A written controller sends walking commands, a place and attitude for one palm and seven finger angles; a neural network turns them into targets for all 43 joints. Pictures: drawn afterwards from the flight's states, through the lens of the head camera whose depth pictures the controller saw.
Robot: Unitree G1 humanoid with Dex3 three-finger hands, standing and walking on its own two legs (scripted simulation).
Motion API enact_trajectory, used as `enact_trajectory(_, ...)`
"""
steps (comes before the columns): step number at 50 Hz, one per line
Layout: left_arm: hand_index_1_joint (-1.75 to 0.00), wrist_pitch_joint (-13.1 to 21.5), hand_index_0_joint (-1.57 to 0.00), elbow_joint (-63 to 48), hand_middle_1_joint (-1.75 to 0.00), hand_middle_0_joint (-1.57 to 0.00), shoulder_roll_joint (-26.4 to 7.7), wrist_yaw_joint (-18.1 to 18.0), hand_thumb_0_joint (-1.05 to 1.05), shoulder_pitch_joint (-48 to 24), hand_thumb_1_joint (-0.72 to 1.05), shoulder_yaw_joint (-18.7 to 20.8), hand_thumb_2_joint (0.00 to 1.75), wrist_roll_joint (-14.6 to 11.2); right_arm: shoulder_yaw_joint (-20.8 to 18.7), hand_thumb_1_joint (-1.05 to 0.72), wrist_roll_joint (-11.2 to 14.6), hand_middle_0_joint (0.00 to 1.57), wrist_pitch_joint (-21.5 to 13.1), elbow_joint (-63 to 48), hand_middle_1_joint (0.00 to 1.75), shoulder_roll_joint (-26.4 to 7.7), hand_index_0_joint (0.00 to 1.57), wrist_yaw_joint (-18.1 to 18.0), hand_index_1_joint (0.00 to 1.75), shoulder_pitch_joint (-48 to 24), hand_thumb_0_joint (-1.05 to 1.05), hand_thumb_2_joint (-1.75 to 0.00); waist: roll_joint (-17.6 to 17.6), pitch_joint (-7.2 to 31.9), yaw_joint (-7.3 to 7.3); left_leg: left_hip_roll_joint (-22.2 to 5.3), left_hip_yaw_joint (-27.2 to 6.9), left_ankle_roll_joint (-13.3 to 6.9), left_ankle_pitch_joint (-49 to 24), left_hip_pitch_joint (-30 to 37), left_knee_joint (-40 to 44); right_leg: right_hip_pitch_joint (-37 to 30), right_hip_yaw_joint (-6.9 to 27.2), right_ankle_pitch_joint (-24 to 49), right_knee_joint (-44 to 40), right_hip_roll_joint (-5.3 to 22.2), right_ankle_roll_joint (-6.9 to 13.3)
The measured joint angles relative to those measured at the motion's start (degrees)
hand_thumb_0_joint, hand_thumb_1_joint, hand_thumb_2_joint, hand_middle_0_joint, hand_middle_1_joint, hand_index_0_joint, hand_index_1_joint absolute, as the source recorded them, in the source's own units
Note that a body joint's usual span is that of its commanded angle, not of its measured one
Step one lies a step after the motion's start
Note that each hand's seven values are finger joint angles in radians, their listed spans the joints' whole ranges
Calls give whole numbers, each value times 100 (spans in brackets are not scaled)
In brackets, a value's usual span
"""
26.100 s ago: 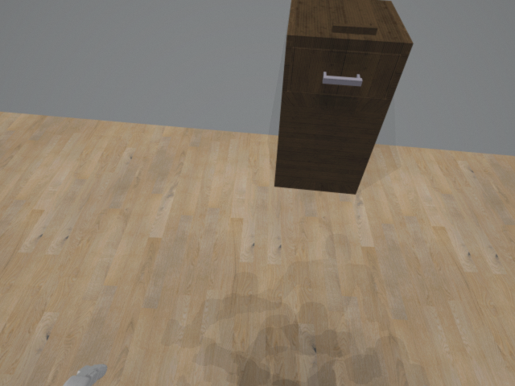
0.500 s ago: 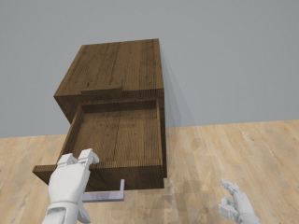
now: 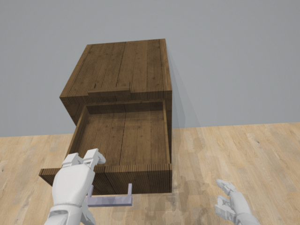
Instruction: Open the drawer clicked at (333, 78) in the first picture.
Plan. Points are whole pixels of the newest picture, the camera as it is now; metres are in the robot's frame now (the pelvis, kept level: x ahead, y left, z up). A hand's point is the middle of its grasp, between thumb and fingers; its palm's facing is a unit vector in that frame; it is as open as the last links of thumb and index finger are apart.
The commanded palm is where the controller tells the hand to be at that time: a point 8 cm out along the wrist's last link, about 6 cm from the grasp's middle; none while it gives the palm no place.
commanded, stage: draw the hand back to the body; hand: left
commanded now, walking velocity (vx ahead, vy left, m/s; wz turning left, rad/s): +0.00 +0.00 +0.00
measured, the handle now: (109, 194) +0.23 +0.18 -0.09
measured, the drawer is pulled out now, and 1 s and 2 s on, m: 0.30 0.30 0.30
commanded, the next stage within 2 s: step back with the hand held close in 1.54 s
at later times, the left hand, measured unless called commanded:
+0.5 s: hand (62, 185) +0.18 +0.23 +0.08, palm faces +0.07 -0.15 -0.99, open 13.9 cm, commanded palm +0.15 +0.23 +0.15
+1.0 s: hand (53, 169) +0.19 +0.22 +0.15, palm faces +0.35 -0.85 -0.38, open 11.7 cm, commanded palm +0.13 +0.27 +0.18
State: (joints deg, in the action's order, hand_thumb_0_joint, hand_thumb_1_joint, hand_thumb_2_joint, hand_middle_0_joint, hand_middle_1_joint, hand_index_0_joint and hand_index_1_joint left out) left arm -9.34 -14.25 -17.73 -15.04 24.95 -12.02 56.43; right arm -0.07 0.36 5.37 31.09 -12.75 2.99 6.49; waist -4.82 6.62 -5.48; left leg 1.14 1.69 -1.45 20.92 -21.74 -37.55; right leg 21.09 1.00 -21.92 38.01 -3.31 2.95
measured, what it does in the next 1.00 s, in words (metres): stands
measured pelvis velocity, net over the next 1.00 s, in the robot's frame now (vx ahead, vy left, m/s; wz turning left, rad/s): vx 0.01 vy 0.00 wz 0.05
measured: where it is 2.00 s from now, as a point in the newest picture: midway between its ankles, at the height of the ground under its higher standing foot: outside the picture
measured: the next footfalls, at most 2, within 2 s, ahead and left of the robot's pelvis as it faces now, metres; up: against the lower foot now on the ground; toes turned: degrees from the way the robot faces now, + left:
none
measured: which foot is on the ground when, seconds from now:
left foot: down 0.00-1.00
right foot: down 0.00-1.00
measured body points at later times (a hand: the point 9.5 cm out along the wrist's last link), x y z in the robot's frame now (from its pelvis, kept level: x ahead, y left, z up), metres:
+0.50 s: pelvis +0.00 +0.01 +0.01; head -0.01 -0.03 +0.45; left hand +0.17 +0.24 +0.14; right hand +0.23 -0.18 -0.08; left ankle -0.02 +0.10 -0.72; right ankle -0.03 -0.09 -0.72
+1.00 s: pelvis +0.01 +0.00 +0.02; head +0.01 -0.03 +0.47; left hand +0.16 +0.26 +0.17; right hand +0.21 -0.21 -0.07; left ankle -0.02 +0.10 -0.72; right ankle -0.03 -0.09 -0.72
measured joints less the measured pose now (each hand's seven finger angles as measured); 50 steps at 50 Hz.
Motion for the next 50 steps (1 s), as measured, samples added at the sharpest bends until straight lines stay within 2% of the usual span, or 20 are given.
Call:
enact_trajectory(4,-120,84,-32,-227,-120,-32,-128,-85,0,123,-49,95,30,65,1,-91,-34,19,4,-21,30,-7,20,14,30,9,1,-89,-27,3,-41,-11,21,-18,47,-15,-72,4,20,-17,32,-11,-14)
enact_trajectory(8,-120,34,-32,-344,-120,-32,-218,-116,0,156,-49,297,30,-28,6,-91,7,19,28,-1,30,-18,20,13,30,1,1,-89,-61,8,-45,3,11,-34,54,18,-77,-43,11,-19,19,3,-35)
enact_trajectory(14,-120,-169,-32,-352,-120,-32,-244,175,0,29,-49,361,30,-219,42,-91,61,19,74,-4,30,-59,20,-33,30,-14,1,-89,-86,-49,-38,47,-46,-56,-32,139,49,-192,-42,43,-119,47,-60)
enact_trajectory(19,-120,-6,-32,-521,-120,-32,-429,370,0,120,-49,448,30,-231,102,-91,44,19,61,-50,30,-54,20,-67,30,-13,1,-89,-62,-96,-47,33,-46,-53,-83,242,153,-303,-37,111,-248,34,-57)
enact_trajectory(28,-120,187,-32,-858,-120,-32,-671,412,0,430,-49,891,30,-404,105,-91,52,19,50,-80,30,-100,20,-84,30,-11,1,-89,-115,-163,-75,7,-65,-48,-125,344,244,-444,-49,196,-421,9,-58)
enact_trajectory(30,-120,404,-32,-947,-119,-32,-369,525,-1,433,-49,1162,30,-2497,104,-91,107,19,-154,-130,30,-78,20,-196,30,18,1,-89,-135,-384,31,42,-123,-61,-146,539,297,-662,-105,197,-477,42,-70)
enact_trajectory(31,-119,533,-32,-962,-119,-32,-169,578,-1,471,-48,1274,30,-3312,125,-91,125,19,-331,-160,30,-45,20,-270,30,67,1,-89,-111,-473,81,60,-138,-63,-154,640,334,-758,-118,187,-494,59,-74)
enact_trajectory(32,-119,656,-31,-968,-118,-32,4,627,-1,534,-47,1351,31,-3957,161,-91,122,19,-483,-190,30,-6,20,-353,30,135,1,-89,-75,-527,127,73,-150,-61,-161,729,378,-845,-127,178,-521,71,-74)
enact_trajectory(33,-118,743,-31,-1002,-118,-31,128,672,-1,609,-46,1396,31,-4460,200,-91,113,19,-612,-209,30,37,20,-434,30,216,1,-89,-23,-557,168,85,-164,-55,-173,818,436,-930,-139,173,-560,82,-72)
enact_trajectory(35,-116,894,-31,-1129,-115,-31,222,719,-1,739,-43,1440,33,-5104,273,-91,75,19,-840,-195,30,113,20,-568,30,396,1,-89,100,-560,221,103,-205,-34,-204,969,559,-1083,-173,174,-659,99,-61)
enact_trajectory(37,-113,1030,-30,-1292,-113,-31,176,724,-1,802,-39,1523,34,-5452,326,-91,37,20,-1027,-104,30,156,20,-650,30,530,1,-89,195,-541,254,103,-255,-9,-230,1077,655,-1213,-217,191,-772,97,-43)
enact_trajectory(40,-108,1197,-30,-1445,-108,-31,68,718,-1,779,-31,1775,38,-5729,343,-90,18,20,-1167,56,30,155,20,-686,30,613,1,-89,237,-539,293,85,-311,19,-259,1177,755,-1354,-266,242,-937,77,-19)
enact_trajectory(45,-98,1362,-28,-1358,-98,-29,5,764,-1,678,-16,2222,44,-5930,237,-90,17,20,-1190,288,30,69,20,-657,30,543,1,-89,126,-601,335,57,-324,31,-335,1223,896,-1428,-273,356,-1144,50,-11)
enact_trajectory(50,-87,1386,-27,-1293,-87,-27,36,849,-1,819,1,2346,51,-6003,112,-90,25,20,-1124,423,30,19,20,-655,30,451,1,-89,91,-627,339,45,-308,36,-422,1229,1043,-1418,-253,438,-1270,41,-6)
